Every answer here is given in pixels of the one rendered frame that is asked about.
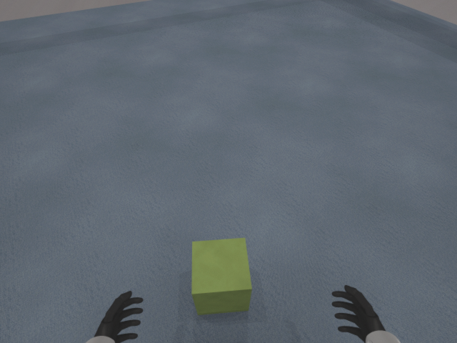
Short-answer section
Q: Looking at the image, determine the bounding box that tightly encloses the robot right hand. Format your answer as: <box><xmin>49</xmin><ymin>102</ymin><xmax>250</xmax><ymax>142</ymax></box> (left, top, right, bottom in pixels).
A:
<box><xmin>332</xmin><ymin>285</ymin><xmax>386</xmax><ymax>343</ymax></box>

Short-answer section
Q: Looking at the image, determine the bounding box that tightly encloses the carton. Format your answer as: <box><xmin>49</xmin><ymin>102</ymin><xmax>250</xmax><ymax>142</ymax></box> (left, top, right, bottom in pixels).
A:
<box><xmin>191</xmin><ymin>238</ymin><xmax>252</xmax><ymax>315</ymax></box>

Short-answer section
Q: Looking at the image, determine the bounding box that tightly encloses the robot left hand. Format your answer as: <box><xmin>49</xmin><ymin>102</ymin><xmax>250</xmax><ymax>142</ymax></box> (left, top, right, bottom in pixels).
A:
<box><xmin>94</xmin><ymin>291</ymin><xmax>143</xmax><ymax>343</ymax></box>

